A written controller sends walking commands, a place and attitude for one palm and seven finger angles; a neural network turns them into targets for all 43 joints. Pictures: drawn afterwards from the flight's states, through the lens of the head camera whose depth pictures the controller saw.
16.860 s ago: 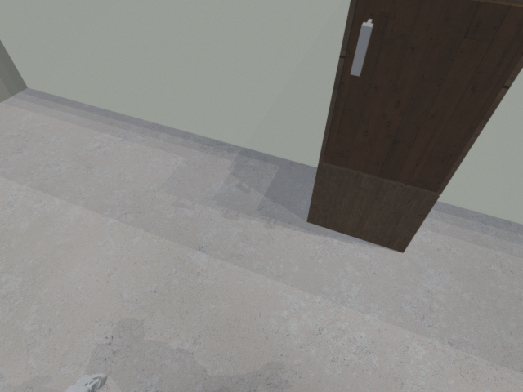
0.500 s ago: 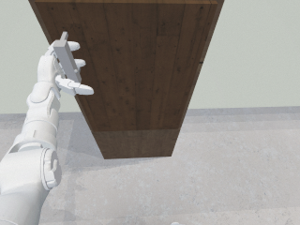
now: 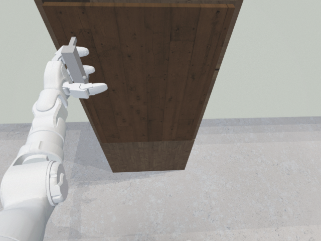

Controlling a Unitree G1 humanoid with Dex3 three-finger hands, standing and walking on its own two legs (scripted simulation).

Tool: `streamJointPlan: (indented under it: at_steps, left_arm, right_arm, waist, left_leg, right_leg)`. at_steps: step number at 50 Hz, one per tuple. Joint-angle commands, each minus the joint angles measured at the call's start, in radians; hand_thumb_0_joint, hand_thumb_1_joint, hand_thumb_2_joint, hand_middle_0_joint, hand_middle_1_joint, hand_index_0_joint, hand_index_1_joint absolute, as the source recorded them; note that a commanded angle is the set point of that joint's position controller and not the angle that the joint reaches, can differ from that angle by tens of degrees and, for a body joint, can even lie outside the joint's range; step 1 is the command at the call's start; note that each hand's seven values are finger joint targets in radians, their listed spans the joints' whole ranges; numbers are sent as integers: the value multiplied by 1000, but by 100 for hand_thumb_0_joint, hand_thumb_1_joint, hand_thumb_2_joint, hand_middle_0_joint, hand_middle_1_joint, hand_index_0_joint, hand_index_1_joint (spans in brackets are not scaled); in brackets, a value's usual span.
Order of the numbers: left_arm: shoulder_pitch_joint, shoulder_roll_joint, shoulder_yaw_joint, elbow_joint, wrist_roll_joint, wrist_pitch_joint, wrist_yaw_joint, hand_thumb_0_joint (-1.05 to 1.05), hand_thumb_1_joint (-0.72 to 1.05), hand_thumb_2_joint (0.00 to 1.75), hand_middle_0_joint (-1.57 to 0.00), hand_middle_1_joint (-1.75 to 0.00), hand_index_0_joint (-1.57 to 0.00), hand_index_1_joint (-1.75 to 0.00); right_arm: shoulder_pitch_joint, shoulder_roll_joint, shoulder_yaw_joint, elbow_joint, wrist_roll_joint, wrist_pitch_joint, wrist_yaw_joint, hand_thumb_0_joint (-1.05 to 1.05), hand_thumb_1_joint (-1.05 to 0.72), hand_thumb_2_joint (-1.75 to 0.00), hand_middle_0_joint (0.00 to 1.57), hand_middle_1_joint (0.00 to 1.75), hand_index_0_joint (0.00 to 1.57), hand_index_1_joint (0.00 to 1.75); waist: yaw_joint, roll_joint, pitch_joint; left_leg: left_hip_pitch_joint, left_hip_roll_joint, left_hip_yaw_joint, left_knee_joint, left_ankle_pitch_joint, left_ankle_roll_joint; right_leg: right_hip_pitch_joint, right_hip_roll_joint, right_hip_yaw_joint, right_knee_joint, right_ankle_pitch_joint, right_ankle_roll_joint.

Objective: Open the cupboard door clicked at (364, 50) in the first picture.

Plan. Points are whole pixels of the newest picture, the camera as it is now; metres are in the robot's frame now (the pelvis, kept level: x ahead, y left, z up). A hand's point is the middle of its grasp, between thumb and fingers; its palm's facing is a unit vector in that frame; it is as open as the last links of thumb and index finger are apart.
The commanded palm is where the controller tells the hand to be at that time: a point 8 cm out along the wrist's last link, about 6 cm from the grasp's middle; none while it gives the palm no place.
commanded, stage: close the thumb around the handle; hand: left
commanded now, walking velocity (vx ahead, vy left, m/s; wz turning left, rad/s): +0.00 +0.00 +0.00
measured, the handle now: (79, 66) +0.53 +0.19 +0.14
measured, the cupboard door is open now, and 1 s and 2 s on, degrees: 0 13 38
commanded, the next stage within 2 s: pull the door open along its arc in 0.42 s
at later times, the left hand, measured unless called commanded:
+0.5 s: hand (85, 77) +0.48 +0.17 +0.14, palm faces +0.01 -1.00 +0.00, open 5.9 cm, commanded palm +0.46 +0.21 +0.13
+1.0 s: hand (86, 105) +0.40 +0.15 +0.13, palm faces -0.04 -1.00 +0.01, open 6.4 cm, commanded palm +0.34 +0.21 +0.13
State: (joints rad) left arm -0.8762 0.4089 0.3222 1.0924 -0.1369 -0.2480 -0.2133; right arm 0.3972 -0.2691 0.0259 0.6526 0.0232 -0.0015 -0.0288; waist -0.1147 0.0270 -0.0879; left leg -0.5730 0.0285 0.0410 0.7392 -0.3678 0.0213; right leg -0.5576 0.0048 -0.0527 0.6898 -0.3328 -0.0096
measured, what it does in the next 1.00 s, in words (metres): stands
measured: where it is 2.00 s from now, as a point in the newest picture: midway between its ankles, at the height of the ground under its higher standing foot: outside the picture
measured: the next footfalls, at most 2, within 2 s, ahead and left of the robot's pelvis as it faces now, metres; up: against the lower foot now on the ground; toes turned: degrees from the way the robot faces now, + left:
none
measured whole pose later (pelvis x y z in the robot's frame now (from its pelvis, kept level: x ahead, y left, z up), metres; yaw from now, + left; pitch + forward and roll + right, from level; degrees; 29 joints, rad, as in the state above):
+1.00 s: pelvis +0.02 +0.00 +0.01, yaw -1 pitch +7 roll -1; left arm -0.35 0.25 0.24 0.49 -0.22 -0.14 -0.20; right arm 0.34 -0.26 0.01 0.56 0.06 0.01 -0.02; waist -0.05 0.05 -0.11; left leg -0.40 0.03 0.07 0.65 -0.36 0.02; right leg -0.41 0.01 -0.02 0.62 -0.33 -0.01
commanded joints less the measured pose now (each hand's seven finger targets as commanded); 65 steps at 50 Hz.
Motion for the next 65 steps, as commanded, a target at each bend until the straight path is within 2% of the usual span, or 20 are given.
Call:
streamJointPlan:
  at_steps: [1, 5, 8, 11, 14, 18, 22, 26, 27, 31, 39, 40, 44, 49, 50, 51, 53, 61, 62, 65]
  left_arm:
    - [-461, 187, -8, -229, -8, -56, 10, 0, 34, 66, -36, -129, -36, -129]
    - [-482, 196, 0, -196, -11, -68, 15, 0, 56, 76, -38, -131, -38, -131]
    - [-506, 207, 7, -217, -7, -79, 14, 0, 73, 83, -39, -133, -39, -133]
    - [-523, 219, 3, -178, -1, -73, 8, 0, 90, 90, -40, -135, -40, -135]
    - [-559, 179, -37, -169, 1, -74, 6, 0, 90, 90, -40, -135, -40, -135]
    - [-550, 223, 3, -184, -1, -86, 7, 0, 90, 90, -40, -135, -40, -135]
    - [-562, 202, -18, -163, -3, -84, 1, 0, 90, 90, -40, -135, -40, -135]
    - [-548, 239, 12, -157, -4, -80, 1, 0, 90, 90, -40, -135, -40, -135]
    - [-510, 267, 38, -147, -3, -82, 0, 0, 90, 90, -40, -135, -40, -135]
    - [-407, 227, 21, -201, -19, -76, -22, 0, 90, 90, -40, -135, -40, -135]
    - [-114, 182, 30, -431, -70, -33, -31, 0, 90, 90, -40, -135, -40, -135]
    - [-73, 162, 15, -484, -73, -26, -31, 0, 90, 90, -40, -135, -40, -135]
    - [171, 94, -4, -680, -97, 12, -17, 0, 90, 90, -40, -135, -40, -135]
    - [378, 48, -27, -917, -97, 75, 21, 0, 90, 90, -40, -135, -40, -135]
    - [388, 12, 40, -988, -133, 103, 108, 0, 90, 90, -40, -135, -40, -135]
    - [412, -47, 27, -1034, -129, 135, 195, 0, 90, 90, -40, -135, -40, -135]
    - [472, -109, -27, -1083, -95, 179, 292, 0, 90, 90, -40, -135, -40, -135]
    - [597, -330, -255, -1385, 78, 317, 593, 0, 90, 90, -40, -135, -40, -135]
    - [616, -349, -278, -1392, 93, 329, 617, 0, 90, 90, -40, -135, -40, -135]
    - [647, -432, -350, -1468, 104, 356, 692, 0, 90, 90, -40, -135, -40, -135]
  right_arm:
    - [80, -161, -60, -86, 3, -24, -11, 0, -90, -90, 20, 30, 20, 30]
    - [86, -164, -60, -75, 2, -27, -13, 0, -90, -90, 20, 30, 20, 30]
    - [89, -164, -61, -75, -1, -33, -13, 0, -90, -90, 20, 30, 20, 30]
    - [92, -166, -56, -66, 0, -32, -16, 0, -90, -90, 20, 30, 20, 30]
    - [87, -165, -55, -66, 1, -36, -17, 0, -90, -90, 20, 30, 20, 30]
    - [97, -168, -57, -66, -3, -40, -18, 0, -90, -90, 20, 30, 20, 30]
    - [103, -167, -56, -62, -2, -40, -17, 0, -90, -90, 20, 30, 20, 30]
    - [103, -172, -56, -62, -1, -38, -18, 0, -90, -90, 20, 30, 20, 30]
    - [105, -173, -57, -66, -3, -36, -20, 0, -90, -90, 20, 30, 20, 30]
    - [80, -164, -57, -95, 4, -32, -15, 0, -90, -90, 20, 30, 20, 30]
    - [19, -153, -63, -168, 19, -23, -6, 0, -90, -90, 20, 30, 20, 30]
    - [1, -149, -64, -179, 23, -23, -6, 0, -90, -90, 20, 30, 20, 30]
    - [-52, -131, -64, -215, 31, -32, 5, 0, -90, -90, 20, 30, 20, 30]
    - [-140, -113, -56, -249, 37, -40, 6, 0, -90, -90, 20, 30, 20, 30]
    - [-181, -87, -53, -258, 39, -48, 8, 0, -90, -90, 20, 30, 20, 30]
    - [-212, -74, -49, -256, 35, -53, 12, 0, -90, -90, 20, 30, 20, 30]
    - [-235, -75, -46, -244, 28, -55, 16, 0, -90, -90, 20, 30, 20, 30]
    - [-320, -26, -30, -247, -24, 1, 19, 0, -90, -90, 20, 30, 20, 30]
    - [-326, -27, -31, -247, -30, 9, 15, 0, -90, -90, 20, 30, 20, 30]
    - [-369, -9, -24, -246, -41, 24, 13, 0, -90, -90, 20, 30, 20, 30]
  waist:
    - [-12, 37, -346]
    - [-20, -9, -318]
    - [-15, 35, -375]
    - [-27, 14, -337]
    - [-45, 45, -311]
    - [-30, 47, -396]
    - [-44, 13, -356]
    - [-37, 7, -357]
    - [-22, 5, -364]
    - [6, 37, -380]
    - [73, -23, -395]
    - [80, 4, -393]
    - [119, -21, -370]
    - [134, -18, -275]
    - [185, -29, -258]
    - [191, -10, -235]
    - [161, -56, -167]
    - [152, -30, -197]
    - [143, -66, -191]
    - [144, -62, -174]
  left_leg:
    - [250, -15, -63, -70, 362, 7]
    - [219, -17, -64, -72, 303, 11]
    - [246, -21, -63, -67, 322, 10]
    - [213, -20, -63, -68, 285, 11]
    - [218, -20, -67, -72, 244, 11]
    - [241, -22, -68, -60, 295, 10]
    - [210, -23, -68, -60, 278, 15]
    - [193, -24, -62, -62, 260, 16]
    - [180, -27, -58, -59, 267, 18]
    - [197, -27, -43, -65, 302, 15]
    - [219, -25, -23, -93, 401, 19]
    - [238, -23, -19, -97, 414, 18]
    - [271, -20, -8, -114, 497, 20]
    - [290, -20, -7, -150, 476, 15]
    - [269, -26, -6, -162, 445, 6]
    - [270, -26, -4, -177, 423, -3]
    - [275, -18, -18, -192, 382, -6]
    - [353, -20, -19, -197, 374, -13]
    - [360, -18, -23, -195, 359, -10]
    - [372, -23, -24, -196, 335, -12]
  right_leg:
    - [108, 35, 13, -58, 351, -14]
    - [107, 36, 19, -66, 317, -13]
    - [117, 34, 24, -58, 331, -13]
    - [104, 32, 24, -63, 309, -11]
    - [61, 31, 24, -71, 264, -11]
    - [100, 32, 28, -58, 307, -12]
    - [100, 34, 25, -61, 304, -10]
    - [112, 32, 32, -67, 302, -8]
    - [136, 32, 35, -63, 313, -10]
    - [168, 31, 32, -59, 359, -14]
    - [292, 32, 25, -63, 479, -16]
    - [292, 31, 26, -67, 483, -17]
    - [347, 25, 20, -72, 557, -15]
    - [359, 19, 12, -95, 537, -13]
    - [367, 20, 1, -110, 500, -13]
    - [365, 18, -5, -118, 462, -15]
    - [332, 17, -13, -133, 408, -10]
    - [382, -6, -1, -158, 384, -14]
    - [388, -7, -2, -167, 373, -11]
    - [402, -15, 7, -191, 364, -13]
